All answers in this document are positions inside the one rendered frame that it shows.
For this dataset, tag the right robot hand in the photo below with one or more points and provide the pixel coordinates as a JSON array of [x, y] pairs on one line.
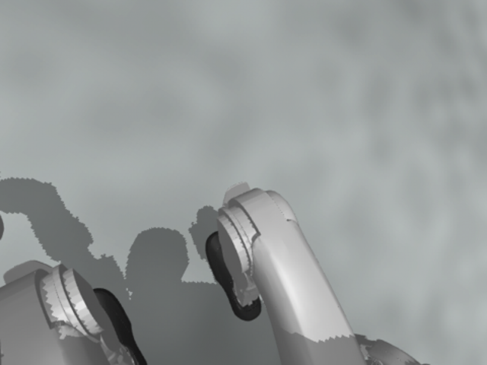
[[382, 353]]

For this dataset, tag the left robot foot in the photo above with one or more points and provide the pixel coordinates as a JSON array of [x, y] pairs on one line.
[[120, 322]]

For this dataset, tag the right robot foot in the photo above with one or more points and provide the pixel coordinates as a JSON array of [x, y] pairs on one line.
[[223, 277]]

